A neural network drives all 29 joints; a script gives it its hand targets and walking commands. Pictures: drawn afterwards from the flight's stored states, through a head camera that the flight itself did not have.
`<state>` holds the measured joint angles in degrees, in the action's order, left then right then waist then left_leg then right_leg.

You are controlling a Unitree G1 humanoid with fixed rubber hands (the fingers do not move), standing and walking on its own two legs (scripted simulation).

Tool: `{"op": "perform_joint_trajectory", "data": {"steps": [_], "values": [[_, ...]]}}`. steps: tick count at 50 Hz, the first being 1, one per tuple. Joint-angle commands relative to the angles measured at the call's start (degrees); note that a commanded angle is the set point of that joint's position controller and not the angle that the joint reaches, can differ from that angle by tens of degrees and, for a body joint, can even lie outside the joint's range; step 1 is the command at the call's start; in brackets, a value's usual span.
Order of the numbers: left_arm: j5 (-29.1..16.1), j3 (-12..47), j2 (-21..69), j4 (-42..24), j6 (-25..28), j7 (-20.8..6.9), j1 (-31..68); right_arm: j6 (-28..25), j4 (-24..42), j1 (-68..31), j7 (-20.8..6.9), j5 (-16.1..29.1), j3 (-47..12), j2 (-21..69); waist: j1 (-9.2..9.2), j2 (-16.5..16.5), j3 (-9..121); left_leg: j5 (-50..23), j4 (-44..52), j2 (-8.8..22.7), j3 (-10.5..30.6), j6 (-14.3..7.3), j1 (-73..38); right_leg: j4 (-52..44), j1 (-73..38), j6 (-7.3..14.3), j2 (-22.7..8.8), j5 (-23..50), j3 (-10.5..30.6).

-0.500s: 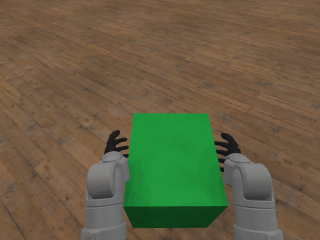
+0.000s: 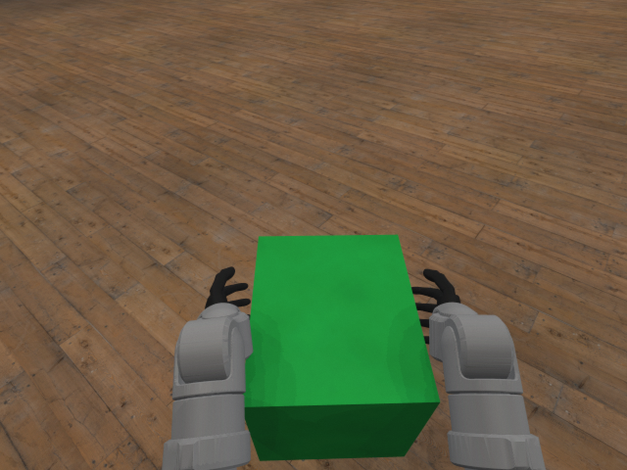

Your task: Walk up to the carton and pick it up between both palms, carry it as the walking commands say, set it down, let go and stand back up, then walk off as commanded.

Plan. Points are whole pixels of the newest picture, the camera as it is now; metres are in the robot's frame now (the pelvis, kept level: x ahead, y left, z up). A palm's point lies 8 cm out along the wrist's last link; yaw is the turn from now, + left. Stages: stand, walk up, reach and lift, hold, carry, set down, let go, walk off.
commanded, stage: carry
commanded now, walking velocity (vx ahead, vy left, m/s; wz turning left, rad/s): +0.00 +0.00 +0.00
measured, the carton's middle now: (330, 345) +0.32 +0.00 +0.00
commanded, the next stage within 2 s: none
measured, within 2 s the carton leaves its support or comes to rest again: neither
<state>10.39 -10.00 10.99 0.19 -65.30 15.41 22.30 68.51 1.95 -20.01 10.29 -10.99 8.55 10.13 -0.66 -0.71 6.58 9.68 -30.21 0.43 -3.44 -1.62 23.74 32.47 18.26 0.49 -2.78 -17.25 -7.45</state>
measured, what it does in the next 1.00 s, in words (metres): stands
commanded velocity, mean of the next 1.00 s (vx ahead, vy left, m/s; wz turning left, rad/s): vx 0.00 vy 0.00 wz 0.00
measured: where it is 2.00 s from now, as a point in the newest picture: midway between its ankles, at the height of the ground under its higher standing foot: outside the picture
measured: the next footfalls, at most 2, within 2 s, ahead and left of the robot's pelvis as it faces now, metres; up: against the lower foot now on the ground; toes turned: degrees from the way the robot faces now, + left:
none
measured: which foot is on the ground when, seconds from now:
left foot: down 0.00-1.00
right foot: down 0.00-1.00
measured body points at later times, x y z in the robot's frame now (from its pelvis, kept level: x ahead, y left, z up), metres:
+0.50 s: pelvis +0.01 -0.01 +0.00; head -0.01 -0.01 +0.45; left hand +0.31 +0.13 +0.08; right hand +0.30 -0.16 +0.07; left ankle +0.06 +0.10 -0.73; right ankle +0.00 -0.11 -0.73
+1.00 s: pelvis +0.01 -0.01 +0.00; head -0.02 -0.01 +0.45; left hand +0.30 +0.13 +0.07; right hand +0.30 -0.16 +0.07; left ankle +0.06 +0.10 -0.73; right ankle -0.01 -0.11 -0.73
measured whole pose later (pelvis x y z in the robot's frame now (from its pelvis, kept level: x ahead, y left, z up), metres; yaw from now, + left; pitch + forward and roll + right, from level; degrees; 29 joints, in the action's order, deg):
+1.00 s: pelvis +0.01 -0.01 +0.00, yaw +0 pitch +3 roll +0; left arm 10.0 -6.4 8.5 -4.8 -62.0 7.9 14.1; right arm 64.2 5.4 -13.5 7.4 -9.8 5.9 8.4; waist -0.2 -0.3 7.3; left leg 10.9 -31.0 1.6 -3.2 -0.5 22.6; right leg 32.5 16.5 1.4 -2.1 -18.5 -8.4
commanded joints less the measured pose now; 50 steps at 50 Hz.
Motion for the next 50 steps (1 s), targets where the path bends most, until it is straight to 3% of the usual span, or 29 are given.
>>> {"op": "perform_joint_trajectory", "data": {"steps": [1, 10, 26, 50], "values": [[-23.73, 32.25, 61.3, -0.36, 0.25, -24.02, 23.33, -3.81, 5.1, -32.13, -18.95, 24.78, -33.5, 56.8, 0.1, 1.34, 15.12, -5.83, 2.83, 4.97, 4.71, -1.55, -8.18, -6.33, -3.26, 1.16, -5.12, 3.34, 5.12], [-23.97, 34.87, 59.53, -3.52, 0.6, -23.97, 20.0, -4.13, 7.22, -27.71, -18.79, 24.93, -35.47, 55.52, 0.2, 0.78, 15.89, -11.01, 1.04, 5.5, 4.29, -1.78, -8.98, -4.96, -4.31, 1.84, -5.1, 7.8, 4.71], [-23.46, 37.49, 55.6, -8.02, 1.61, -23.97, 15.78, -4.98, 10.61, -22.77, -18.96, 24.66, -37.02, 52.59, 0.25, 0.74, 13.94, -9.47, 1.4, 5.89, 4.16, -1.56, -8.42, -5.73, -4.37, 1.96, -5.3, 7.04, 4.66], [-22.12, 36.78, 53.42, -7.41, 3.73, -23.66, 14.9, -7.0, 8.83, -21.55, -18.63, 23.2, -35.28, 50.8, 0.43, 0.47, 13.06, -8.16, 2.34, 6.13, 4.32, -1.35, -8.5, -6.36, -3.66, 1.63, -5.13, 4.86, 4.41]]}}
